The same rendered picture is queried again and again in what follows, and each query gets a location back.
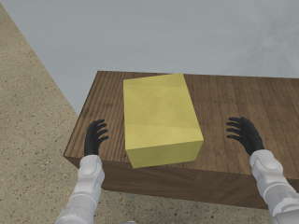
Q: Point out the right robot forearm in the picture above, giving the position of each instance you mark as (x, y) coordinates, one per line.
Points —
(279, 195)

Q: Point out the right robot hand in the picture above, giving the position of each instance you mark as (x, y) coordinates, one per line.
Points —
(249, 137)

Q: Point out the left robot hand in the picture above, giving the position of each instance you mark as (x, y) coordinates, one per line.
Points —
(92, 143)

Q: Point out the left robot forearm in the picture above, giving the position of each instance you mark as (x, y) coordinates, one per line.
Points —
(86, 194)

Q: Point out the robot right upper arm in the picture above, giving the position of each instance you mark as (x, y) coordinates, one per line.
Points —
(289, 217)

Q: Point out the carton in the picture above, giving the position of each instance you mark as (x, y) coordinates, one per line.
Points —
(160, 124)

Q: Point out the pedestal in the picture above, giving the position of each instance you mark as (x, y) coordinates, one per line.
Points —
(221, 172)

